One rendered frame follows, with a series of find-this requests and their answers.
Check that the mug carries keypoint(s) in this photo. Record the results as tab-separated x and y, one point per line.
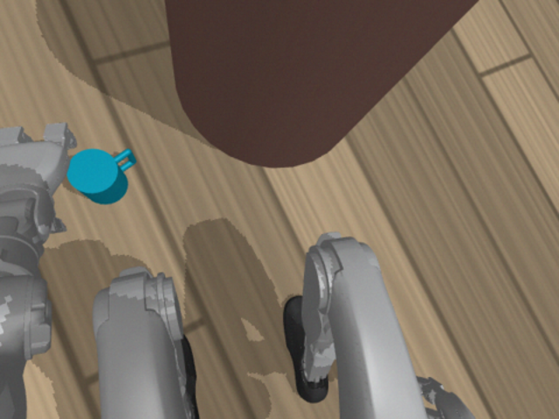
96	174

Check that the left robot foot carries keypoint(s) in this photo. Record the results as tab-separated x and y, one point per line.
191	377

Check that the left robot arm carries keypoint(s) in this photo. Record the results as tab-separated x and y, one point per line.
26	213

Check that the right robot foot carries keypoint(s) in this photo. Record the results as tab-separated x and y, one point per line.
295	338

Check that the left robot hand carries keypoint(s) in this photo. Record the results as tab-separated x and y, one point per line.
43	164

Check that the right robot hand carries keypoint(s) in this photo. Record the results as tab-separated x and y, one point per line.
448	405

